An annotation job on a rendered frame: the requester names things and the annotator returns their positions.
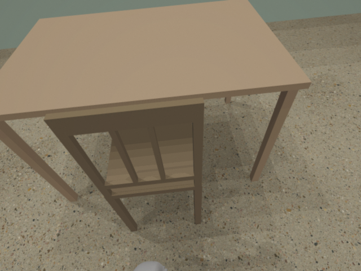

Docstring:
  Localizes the chair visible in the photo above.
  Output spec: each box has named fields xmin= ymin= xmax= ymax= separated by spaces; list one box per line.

xmin=44 ymin=98 xmax=204 ymax=231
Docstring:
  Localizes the table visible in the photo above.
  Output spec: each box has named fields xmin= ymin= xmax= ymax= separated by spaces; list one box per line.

xmin=0 ymin=0 xmax=312 ymax=202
